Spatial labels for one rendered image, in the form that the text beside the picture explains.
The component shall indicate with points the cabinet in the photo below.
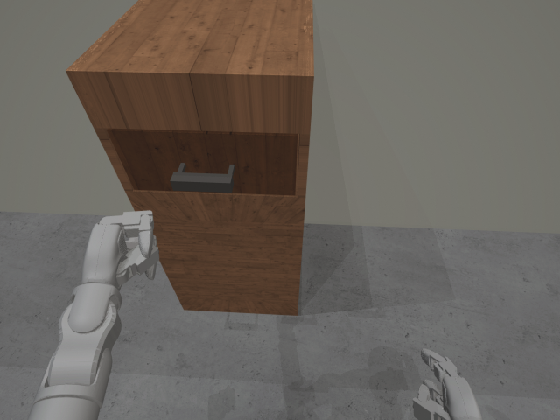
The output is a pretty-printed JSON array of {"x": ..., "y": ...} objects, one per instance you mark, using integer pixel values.
[{"x": 212, "y": 65}]

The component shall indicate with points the handle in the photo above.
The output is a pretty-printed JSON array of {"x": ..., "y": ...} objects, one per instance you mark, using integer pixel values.
[{"x": 202, "y": 182}]

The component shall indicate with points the robot left hand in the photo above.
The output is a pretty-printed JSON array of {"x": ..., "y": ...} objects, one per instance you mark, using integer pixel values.
[{"x": 106, "y": 248}]

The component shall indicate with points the robot right hand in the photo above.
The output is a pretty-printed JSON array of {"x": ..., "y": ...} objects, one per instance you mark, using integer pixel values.
[{"x": 454, "y": 401}]

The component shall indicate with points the left robot forearm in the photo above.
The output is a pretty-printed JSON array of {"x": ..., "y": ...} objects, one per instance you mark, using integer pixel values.
[{"x": 77, "y": 375}]

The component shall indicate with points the drawer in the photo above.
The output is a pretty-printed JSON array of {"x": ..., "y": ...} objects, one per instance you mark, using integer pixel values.
[{"x": 264, "y": 163}]

